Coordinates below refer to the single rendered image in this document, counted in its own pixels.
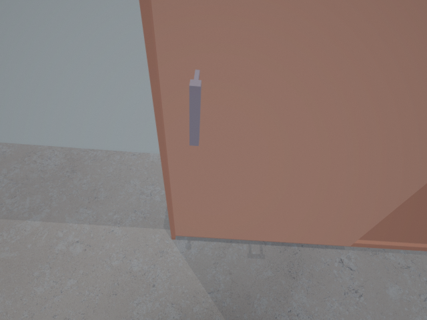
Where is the wardrobe door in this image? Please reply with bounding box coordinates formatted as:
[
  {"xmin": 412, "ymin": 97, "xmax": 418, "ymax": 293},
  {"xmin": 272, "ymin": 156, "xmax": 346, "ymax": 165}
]
[
  {"xmin": 151, "ymin": 0, "xmax": 427, "ymax": 246},
  {"xmin": 359, "ymin": 184, "xmax": 427, "ymax": 244}
]

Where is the handle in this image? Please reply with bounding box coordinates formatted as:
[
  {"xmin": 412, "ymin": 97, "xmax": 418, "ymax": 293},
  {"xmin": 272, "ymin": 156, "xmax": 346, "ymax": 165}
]
[{"xmin": 189, "ymin": 69, "xmax": 201, "ymax": 146}]

